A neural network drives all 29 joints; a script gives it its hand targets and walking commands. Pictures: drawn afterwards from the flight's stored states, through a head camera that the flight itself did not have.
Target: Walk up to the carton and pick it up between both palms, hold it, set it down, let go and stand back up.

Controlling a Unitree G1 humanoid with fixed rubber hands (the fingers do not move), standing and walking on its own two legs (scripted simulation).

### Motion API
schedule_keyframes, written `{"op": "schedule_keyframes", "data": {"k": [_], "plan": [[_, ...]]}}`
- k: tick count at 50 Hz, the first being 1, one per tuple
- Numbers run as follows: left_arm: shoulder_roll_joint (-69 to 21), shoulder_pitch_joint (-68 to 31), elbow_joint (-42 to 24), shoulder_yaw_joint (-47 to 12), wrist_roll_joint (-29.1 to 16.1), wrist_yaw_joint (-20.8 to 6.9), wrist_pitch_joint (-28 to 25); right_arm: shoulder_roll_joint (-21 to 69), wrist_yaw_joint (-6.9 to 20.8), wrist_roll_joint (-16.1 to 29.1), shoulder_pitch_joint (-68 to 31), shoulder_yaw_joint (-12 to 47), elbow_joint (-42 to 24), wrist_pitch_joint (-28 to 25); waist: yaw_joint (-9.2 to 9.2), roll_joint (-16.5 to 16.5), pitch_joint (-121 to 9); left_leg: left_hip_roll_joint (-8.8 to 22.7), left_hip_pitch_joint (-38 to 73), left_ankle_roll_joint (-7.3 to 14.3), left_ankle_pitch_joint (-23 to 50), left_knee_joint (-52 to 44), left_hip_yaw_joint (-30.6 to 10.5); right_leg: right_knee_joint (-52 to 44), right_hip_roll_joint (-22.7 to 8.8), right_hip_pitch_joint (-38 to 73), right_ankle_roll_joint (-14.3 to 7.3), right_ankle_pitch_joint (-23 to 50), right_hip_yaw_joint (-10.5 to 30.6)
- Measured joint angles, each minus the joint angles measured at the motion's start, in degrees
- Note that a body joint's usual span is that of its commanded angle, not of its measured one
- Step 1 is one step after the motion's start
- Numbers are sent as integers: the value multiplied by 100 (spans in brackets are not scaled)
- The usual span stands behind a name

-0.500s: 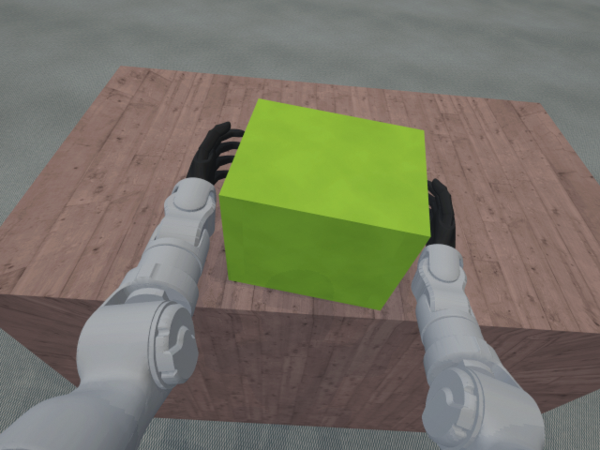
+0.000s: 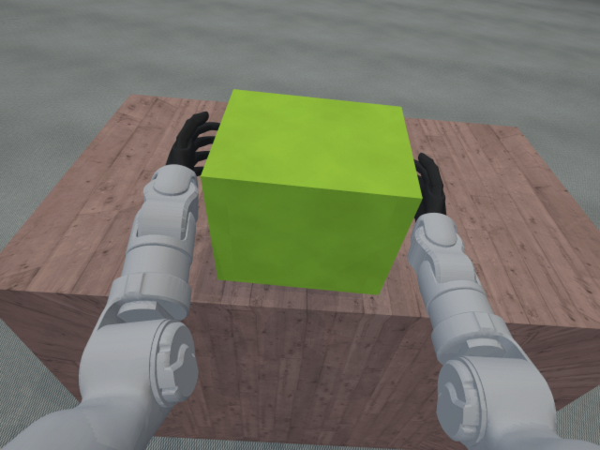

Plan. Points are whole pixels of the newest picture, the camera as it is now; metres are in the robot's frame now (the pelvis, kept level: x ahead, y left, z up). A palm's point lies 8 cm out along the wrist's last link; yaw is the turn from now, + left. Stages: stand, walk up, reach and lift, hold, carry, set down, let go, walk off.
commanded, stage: reach and lift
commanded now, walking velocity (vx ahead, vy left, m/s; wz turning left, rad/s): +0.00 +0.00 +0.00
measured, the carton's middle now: (307, 194) +0.44 -0.04 +0.13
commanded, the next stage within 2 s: hold in 1.98 s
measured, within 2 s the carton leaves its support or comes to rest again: neither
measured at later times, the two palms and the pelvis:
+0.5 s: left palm (169, 177) +0.41 +0.14 +0.19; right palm (427, 197) +0.38 -0.19 +0.18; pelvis +0.01 +0.00 +0.00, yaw +1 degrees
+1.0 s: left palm (145, 175) +0.37 +0.16 +0.22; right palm (424, 193) +0.37 -0.17 +0.19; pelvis -0.01 +0.00 +0.00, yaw +0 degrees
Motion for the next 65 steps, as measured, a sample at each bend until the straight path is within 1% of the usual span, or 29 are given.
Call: {"op": "schedule_keyframes", "data": {"k": [2, 4, 8, 11, 15, 19, 22, 24, 27, 30, 35, 42, 48, 52, 54, 58, 65], "plan": [[14, -105, 115, 83, 68, -26, 90, 66, 24, -110, -56, -156, 67, 72, 17, -50, 15, -11, 2, 13, 26, -6, 36, 63, -13, -46, 2, 3, 42], [18, -134, 95, 65, 70, -31, 179, 123, 52, -191, -41, -279, 78, 74, 35, -81, -22, -21, -44, 23, 47, -8, 66, 106, -24, -125, 5, 10, 79], [-9, -173, 47, -55, 100, 23, 350, 96, 119, -245, -18, -343, 97, 117, 118, -62, -64, -39, -123, 39, 52, 16, 108, 171, -42, -239, 15, 8, 133], [-76, -80, -167, -194, 60, 122, 504, -23, 164, -124, 6, -215, 64, 173, 192, 0, -123, -40, -168, 42, 27, 44, 115, 190, -40, -284, 19, -9, 149], [-150, 164, -619, -328, -87, 237, 708, -225, 174, 228, 41, 159, -103, 314, 235, 92, -164, -13, -130, 25, -38, 88, 71, 138, -7, -187, 14, -37, 116], [-195, 443, -1060, -322, -146, 244, 896, -330, 131, 501, 57, 480, -338, 550, 162, 112, -141, 11, 31, -4, -109, 113, -29, 79, 27, 48, -1, -95, 33], [-215, 629, -1378, -238, -113, 134, 1076, -309, 72, 640, 71, 611, -505, 724, 79, 58, -72, 20, 180, -23, -137, 101, -92, 60, 44, 222, -13, -141, -15], [-208, 830, -1735, -264, -140, 87, 1203, -294, -23, 764, 169, 766, -764, 821, 25, 16, -24, 25, 257, -37, -150, 101, -122, 44, 55, 316, -17, -157, -30], [-226, 1060, -2173, -242, -133, 4, 1362, -238, -90, 882, 301, 862, -1066, 937, -42, -38, 58, 22, 361, -44, -169, 115, -148, 48, 59, 429, -16, -173, -31], [-262, 1139, -2393, -207, -72, -57, 1546, -184, -98, 875, 385, 859, -1209, 1058, -55, -68, 130, 2, 429, -31, -164, 114, -143, 75, 42, 481, -5, -179, -11], [-293, 1182, -2758, -297, -48, -52, 1882, -213, -87, 942, 530, 936, -1492, 1217, 2, -31, 189, -41, 393, 10, -125, 139, -107, 136, 2, 415, 25, -146, 47], [-300, 865, -2630, -285, -29, 17, 2098, -268, 14, 815, 319, 769, -1448, 1439, 161, 79, 50, -80, 241, 53, -32, 116, -57, 183, -30, 210, 38, -71, 126], [-282, 657, -2428, -189, 37, 41, 2187, -258, 121, 718, -1, 588, -1122, 1531, 211, 40, -73, -60, 188, 21, 31, 69, -76, 185, 1, 135, -2, -42, 133], [-262, 497, -2172, -82, 119, 23, 2239, -238, 173, 647, -223, 462, -804, 1591, 219, -21, -69, -36, 186, -8, 54, 40, -108, 198, 33, 124, -35, -53, 120], [-213, 493, -2163, -125, 93, 38, 2264, -235, 160, 660, -253, 487, -769, 1597, 207, -51, -74, -20, 153, -28, 65, 31, -129, 192, 52, 96, -53, -53, 108], [-106, 566, -2250, -268, -48, 63, 2264, -273, 62, 828, -204, 648, -892, 1611, 167, -58, -129, 14, 66, -66, 33, 80, -175, 184, 92, 49, -79, -68, 77], [-119, 664, -2529, -257, -115, 58, 2380, -383, -88, 1143, -123, 927, -1189, 1768, 119, 30, -230, 19, 166, -71, -97, 143, -210, 204, 107, 179, -68, -184, 73]]}}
